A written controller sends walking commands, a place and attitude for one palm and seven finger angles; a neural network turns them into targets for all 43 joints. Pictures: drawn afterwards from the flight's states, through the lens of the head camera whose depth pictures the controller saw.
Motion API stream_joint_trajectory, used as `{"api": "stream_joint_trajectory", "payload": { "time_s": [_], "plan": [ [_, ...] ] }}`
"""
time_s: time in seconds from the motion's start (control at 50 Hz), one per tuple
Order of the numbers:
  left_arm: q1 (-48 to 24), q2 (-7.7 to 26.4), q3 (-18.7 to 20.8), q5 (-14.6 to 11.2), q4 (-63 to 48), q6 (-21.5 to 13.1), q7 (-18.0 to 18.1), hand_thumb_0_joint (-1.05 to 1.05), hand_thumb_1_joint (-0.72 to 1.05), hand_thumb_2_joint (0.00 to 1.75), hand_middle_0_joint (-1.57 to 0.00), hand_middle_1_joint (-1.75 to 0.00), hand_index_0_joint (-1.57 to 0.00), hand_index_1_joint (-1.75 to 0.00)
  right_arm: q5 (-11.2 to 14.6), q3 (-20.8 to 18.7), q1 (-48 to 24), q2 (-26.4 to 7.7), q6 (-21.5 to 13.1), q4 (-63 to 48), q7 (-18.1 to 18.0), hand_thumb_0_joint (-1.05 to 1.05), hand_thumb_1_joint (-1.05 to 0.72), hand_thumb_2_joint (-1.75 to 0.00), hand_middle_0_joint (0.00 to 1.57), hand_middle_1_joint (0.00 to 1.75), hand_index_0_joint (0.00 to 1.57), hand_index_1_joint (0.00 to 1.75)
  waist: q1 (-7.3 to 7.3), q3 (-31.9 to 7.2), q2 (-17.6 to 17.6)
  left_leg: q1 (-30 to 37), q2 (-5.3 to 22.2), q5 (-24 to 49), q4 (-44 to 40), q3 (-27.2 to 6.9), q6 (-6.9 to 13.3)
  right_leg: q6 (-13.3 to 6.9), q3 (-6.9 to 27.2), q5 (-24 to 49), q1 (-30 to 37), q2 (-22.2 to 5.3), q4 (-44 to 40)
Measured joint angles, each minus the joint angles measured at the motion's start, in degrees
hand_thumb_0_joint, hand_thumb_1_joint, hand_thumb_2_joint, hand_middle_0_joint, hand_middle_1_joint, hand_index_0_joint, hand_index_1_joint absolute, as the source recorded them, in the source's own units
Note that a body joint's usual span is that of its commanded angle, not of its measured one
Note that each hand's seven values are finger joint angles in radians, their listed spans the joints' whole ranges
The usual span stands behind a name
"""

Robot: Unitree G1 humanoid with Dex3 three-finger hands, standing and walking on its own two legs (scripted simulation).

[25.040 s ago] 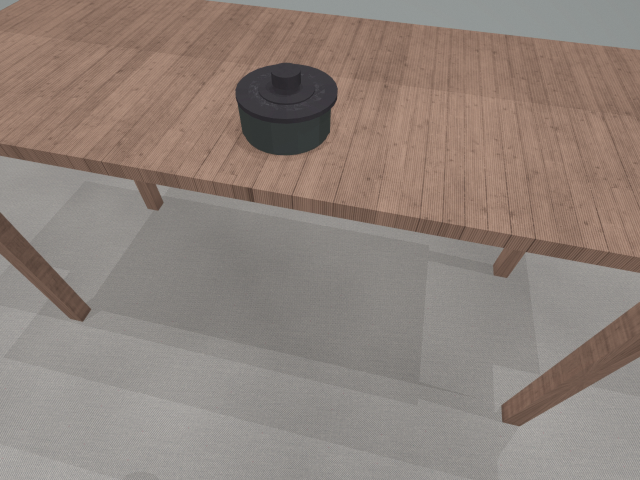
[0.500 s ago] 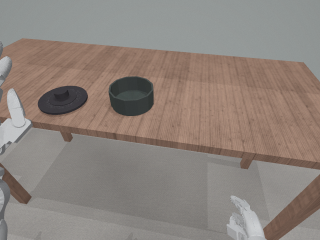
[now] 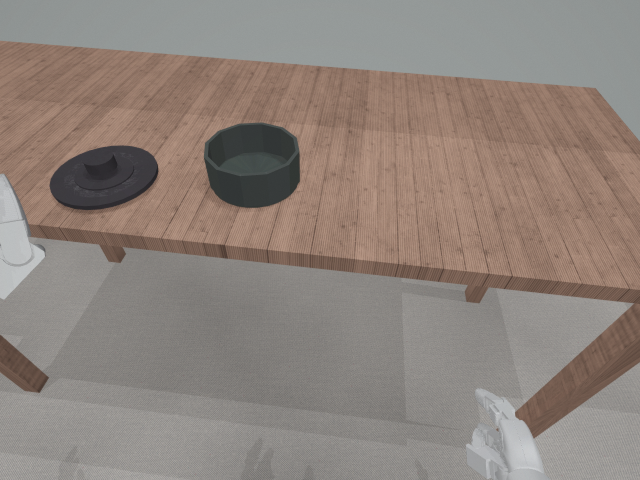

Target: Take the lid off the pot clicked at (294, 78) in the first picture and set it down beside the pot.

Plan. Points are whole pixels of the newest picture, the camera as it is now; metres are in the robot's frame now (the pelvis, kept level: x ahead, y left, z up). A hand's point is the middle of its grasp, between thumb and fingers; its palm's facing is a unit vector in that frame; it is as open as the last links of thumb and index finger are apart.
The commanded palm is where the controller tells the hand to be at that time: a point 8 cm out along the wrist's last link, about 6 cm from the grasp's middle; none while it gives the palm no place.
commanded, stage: step back with the hand held close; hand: left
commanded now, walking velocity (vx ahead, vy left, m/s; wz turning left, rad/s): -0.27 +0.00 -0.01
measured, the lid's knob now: (100, 162) +0.53 +0.40 +0.10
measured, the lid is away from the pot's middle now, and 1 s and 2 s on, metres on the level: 0.24 0.24 0.24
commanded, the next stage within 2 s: stop stepping back and stand still in 0.84 s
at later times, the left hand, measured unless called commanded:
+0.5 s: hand out of the picture +0.12 +0.24 +0.29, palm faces +0.54 -0.80 -0.26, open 7.4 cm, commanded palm +0.05 +0.29 +0.28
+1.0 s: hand out of the picture +0.02 +0.24 +0.26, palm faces +0.48 -0.80 -0.36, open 7.4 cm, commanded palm -0.09 +0.29 +0.28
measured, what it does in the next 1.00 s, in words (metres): walks backwards: right foot, then left foot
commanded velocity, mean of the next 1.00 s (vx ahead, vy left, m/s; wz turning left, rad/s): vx -0.28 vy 0.00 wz -0.02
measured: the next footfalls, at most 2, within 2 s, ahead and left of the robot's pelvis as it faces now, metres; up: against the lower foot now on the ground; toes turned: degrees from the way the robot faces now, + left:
right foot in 0.64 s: -0.05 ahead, -0.11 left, +0.00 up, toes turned +1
left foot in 0.84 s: -0.07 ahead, +0.15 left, +0.00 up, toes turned +4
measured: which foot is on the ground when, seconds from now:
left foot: down 0.00-0.64, up 0.66-0.82, down 0.84-1.00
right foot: down 0.00-0.44, up 0.46-0.62, down 0.64-1.00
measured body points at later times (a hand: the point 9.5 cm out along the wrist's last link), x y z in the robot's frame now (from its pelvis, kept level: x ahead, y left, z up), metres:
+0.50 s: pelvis -0.07 +0.01 -0.02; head -0.09 +0.02 +0.43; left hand +0.09 +0.28 +0.30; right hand +0.09 -0.23 -0.09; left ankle +0.05 +0.10 -0.74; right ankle -0.02 -0.14 -0.72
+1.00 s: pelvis -0.21 +0.01 -0.02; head -0.20 +0.01 +0.43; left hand -0.01 +0.28 +0.28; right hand -0.01 -0.21 -0.09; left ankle -0.11 +0.15 -0.74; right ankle -0.14 -0.10 -0.72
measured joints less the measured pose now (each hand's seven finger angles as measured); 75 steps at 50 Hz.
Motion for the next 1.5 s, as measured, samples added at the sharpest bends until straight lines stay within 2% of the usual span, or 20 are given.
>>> {"api": "stream_joint_trajectory", "payload": {
  "time_s": [0.22,0.36,0.42,0.54,0.62,0.68,0.74,0.8,0.84,0.9,0.96,1.02,1.08,1.16,1.22,1.28,1.34,1.38,1.44,1.5],
  "plan": [
    [5.68,2.88,4.13,0.04,-5.16,-2.28,0.88,0.01,0.89,0.90,-0.22,-0.31,-0.22,-0.30,0.42,-0.63,2.29,1.31,-1.15,-1.17,0.76,0.02,-0.90,-0.89,0.20,0.30,0.20,0.30,-0.95,0.63,-0.07,-4.99,0.23,2.63,1.04,-0.47,-0.28,-0.33,-0.41,1.28,-5.75,0.29,3.13],
    [1.36,1.84,2.99,0.22,-4.04,-3.84,3.10,0.01,0.89,0.90,-0.22,-0.31,-0.22,-0.30,1.17,-1.11,3.78,0.10,-1.41,1.63,0.18,0.02,-0.90,-0.89,0.20,0.30,0.20,0.30,-1.48,-1.25,2.22,-9.14,1.23,-4.55,9.43,-2.01,-1.39,-0.34,-2.36,0.88,-6.95,1.11,6.01],
    [-1.55,1.16,2.46,0.03,-2.08,-3.68,3.60,0.01,0.89,0.90,-0.22,-0.31,-0.22,-0.30,1.32,-1.22,4.08,-0.63,-1.45,2.13,-0.38,0.02,-0.90,-0.89,0.20,0.30,0.20,0.30,-2.08,-1.15,2.40,-9.48,1.36,-0.48,10.24,-1.66,-0.34,0.05,-2.56,-0.02,-7.72,0.91,8.66],
    [-4.61,-0.76,2.91,-0.72,2.97,-2.16,4.37,0.01,0.89,0.90,-0.21,-0.31,-0.21,-0.30,0.32,-1.05,3.76,1.49,-2.98,1.01,-0.15,0.02,-0.90,-0.89,0.20,0.30,0.20,0.30,-3.09,-0.56,2.04,-9.80,1.78,5.07,4.50,-1.27,0.85,-2.41,0.61,-13.80,-13.51,5.05,25.45],
    [-0.92,1.53,4.03,-1.12,0.92,-0.42,3.78,0.01,0.89,0.90,-0.21,-0.31,-0.21,-0.30,0.30,-0.52,4.12,3.30,-2.91,-0.35,1.21,0.02,-0.90,-0.89,0.20,0.30,0.20,0.30,-2.94,-1.70,0.37,-11.57,1.20,5.18,0.16,-0.73,-0.15,-4.21,-2.61,-13.69,-7.36,4.55,13.20],
    [3.16,2.15,3.45,-0.37,-4.67,-1.14,3.11,0.01,0.89,0.90,-0.21,-0.31,-0.21,-0.30,0.16,-0.31,1.95,2.70,-2.27,0.09,1.73,0.02,-0.90,-0.89,0.20,0.30,0.20,0.30,-1.08,-0.42,-1.04,-17.55,-0.37,-8.40,14.27,-0.76,-2.88,-4.81,-1.92,-0.74,-7.61,2.95,7.26],
    [4.81,2.51,1.23,0.47,-8.69,-1.44,1.81,0.01,0.89,0.90,-0.21,-0.31,-0.21,-0.30,0.12,-0.65,2.04,2.41,-1.38,1.97,1.59,0.02,-0.90,-0.89,0.20,0.30,0.20,0.30,-0.08,-0.89,-2.57,-17.47,-1.10,-12.04,24.44,0.44,-2.89,-3.03,-1.26,-0.03,-7.53,1.42,5.74],
    [3.18,3.92,2.42,0.34,-10.16,-2.67,1.92,0.01,0.89,0.90,-0.22,-0.31,-0.22,-0.30,0.27,-0.27,2.69,2.41,-1.49,1.65,0.69,0.02,-0.90,-0.89,0.20,0.30,0.20,0.30,-0.32,-1.99,-5.04,-9.20,0.19,-7.02,14.45,1.62,-2.60,-2.06,-0.57,0.24,-8.75,-0.53,6.13],
    [-0.34,4.01,3.10,-0.16,-9.24,-3.72,2.56,0.01,0.89,0.90,-0.22,-0.31,-0.22,-0.30,0.08,-0.74,2.56,0.54,-2.83,0.28,0.00,0.02,-0.90,-0.89,0.20,0.30,0.20,0.30,-1.50,-2.57,-2.12,-4.69,2.99,-1.50,4.94,-0.41,-1.57,-1.51,-1.92,-1.56,-12.01,0.49,10.27],
    [-6.56,3.80,4.42,-1.47,-3.72,-5.14,2.97,0.01,0.89,0.90,-0.22,-0.31,-0.22,-0.30,0.18,-2.01,-1.05,1.97,-3.98,2.31,0.17,0.01,-0.90,-0.89,0.20,0.30,0.20,0.30,-1.93,0.71,-3.41,-6.37,1.39,-2.33,6.39,0.22,-2.09,-2.02,3.81,-12.61,-17.01,2.19,22.72],
    [-8.13,2.10,3.08,-1.40,3.57,-4.01,2.12,0.00,0.89,0.90,-0.21,-0.31,-0.21,-0.30,-0.45,-1.80,-1.40,2.36,-5.72,3.06,1.33,0.01,-0.90,-0.89,0.20,0.30,0.20,0.30,-2.65,1.12,-1.01,-8.24,2.42,1.69,5.51,-0.83,-2.29,-1.31,2.68,-13.15,-18.52,4.52,25.74],
    [-2.58,1.92,2.74,-1.87,4.76,2.93,0.72,0.01,0.89,0.90,-0.21,-0.30,-0.21,-0.30,0.71,-1.51,-0.65,2.94,-3.77,1.36,2.81,0.01,-0.90,-0.89,0.20,0.30,0.20,0.30,-2.96,1.12,-0.82,-8.61,2.86,0.88,6.18,0.03,-3.11,-1.62,1.47,-10.71,-13.40,3.27,16.18],
    [8.69,2.14,3.64,-1.23,-3.86,3.00,0.72,0.01,0.89,0.90,-0.21,-0.30,-0.21,-0.30,0.59,-1.00,0.65,3.40,-2.32,-0.76,2.84,0.01,-0.90,-0.89,0.20,0.30,0.20,0.30,-3.53,1.60,-3.05,-13.23,1.05,-10.57,19.92,-1.12,-2.82,-3.52,1.72,1.81,-14.05,2.84,13.76],
    [13.06,2.45,1.24,0.46,-13.22,1.16,0.99,0.02,0.89,0.90,-0.22,-0.31,-0.22,-0.30,-0.49,-1.21,4.02,2.03,-1.27,2.69,1.60,0.01,-0.90,-0.89,0.20,0.30,0.20,0.30,-1.45,-1.17,-4.54,-10.39,-0.20,-15.03,26.09,0.14,-1.66,-3.73,-0.08,-0.33,-13.84,1.10,10.95],
    [6.94,3.93,3.19,0.79,-12.57,-2.15,2.70,0.01,0.88,0.90,-0.22,-0.31,-0.22,-0.30,-0.38,-1.12,6.34,0.00,-0.88,2.88,0.29,0.02,-0.90,-0.89,0.20,0.30,0.20,0.30,0.09,-4.92,-2.55,-0.93,1.37,-19.07,11.35,-1.26,0.29,-3.54,-3.24,-7.28,-16.88,1.13,12.48],
    [-9.52,3.86,3.37,1.22,0.26,-4.12,3.25,0.01,0.88,0.90,-0.22,-0.31,-0.22,-0.30,0.51,-1.74,6.03,0.47,-2.47,3.88,0.31,0.02,-0.90,-0.89,0.20,0.30,0.20,0.30,-0.25,-3.37,-1.90,-1.76,1.52,-8.64,10.47,-2.23,-0.44,-2.52,-0.48,-12.28,-22.13,3.55,33.68],
    [-18.58,2.48,3.67,0.65,13.02,-1.78,3.75,0.00,0.89,0.90,-0.22,-0.31,-0.22,-0.30,1.94,-0.78,7.39,2.01,-2.35,4.25,1.69,0.02,-0.90,-0.90,0.20,0.30,0.20,0.30,-2.54,-5.33,-1.28,-1.91,2.15,-7.25,7.20,-3.48,0.21,-2.50,-0.98,-11.59,-22.51,5.14,45.01],
    [-17.24,1.76,4.18,-0.23,17.08,0.35,3.89,0.00,0.89,0.90,-0.21,-0.31,-0.21,-0.30,2.11,-0.13,8.05,2.91,-1.77,3.58,2.08,0.02,-0.90,-0.89,0.20,0.30,0.20,0.30,-4.37,-6.57,-0.34,-2.22,3.05,-8.63,4.06,-3.88,-0.04,-3.38,-2.89,-12.49,-18.82,4.76,38.79],
    [-7.30,1.53,2.76,-0.69,12.70,3.64,2.89,0.01,0.90,0.90,-0.20,-0.30,-0.20,-0.30,1.55,0.44,8.50,3.54,-1.20,0.49,2.51,0.02,-0.90,-0.89,0.20,0.30,0.20,0.30,-5.88,-6.66,0.11,-5.18,3.53,-13.27,4.35,-3.20,-0.13,-4.95,-4.94,-15.63,-8.00,3.50,17.04],
    [4.67,2.05,1.08,0.59,-0.71,2.36,-0.02,0.01,0.90,0.90,-0.20,-0.30,-0.20,-0.30,0.64,0.40,5.53,2.58,-1.29,0.30,3.61,0.02,-0.90,-0.89,0.20,0.30,0.20,0.30,-3.81,-4.30,-2.83,-15.40,1.00,-14.07,26.85,-3.86,-0.92,-5.63,-1.55,-2.38,-7.82,1.96,9.34]
  ]
}}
